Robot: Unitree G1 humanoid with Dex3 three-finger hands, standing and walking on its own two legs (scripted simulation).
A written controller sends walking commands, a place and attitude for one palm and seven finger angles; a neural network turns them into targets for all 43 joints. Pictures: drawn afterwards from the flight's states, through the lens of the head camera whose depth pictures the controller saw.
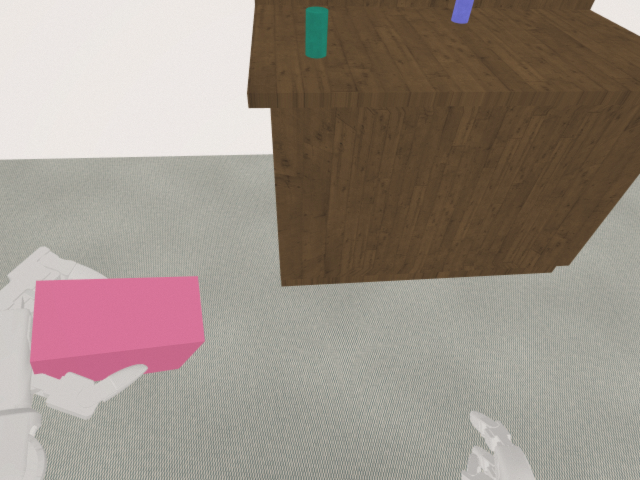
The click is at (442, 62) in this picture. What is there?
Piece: table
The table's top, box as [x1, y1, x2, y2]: [247, 5, 639, 107]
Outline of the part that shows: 255,5 247,87 248,107 639,104 639,36 590,10 472,8 468,22 460,24 452,22 450,20 453,8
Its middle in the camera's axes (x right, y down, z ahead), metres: +0.42 -0.58 +1.17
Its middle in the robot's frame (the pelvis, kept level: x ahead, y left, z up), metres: +1.30 -0.34 +0.06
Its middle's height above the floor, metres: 0.83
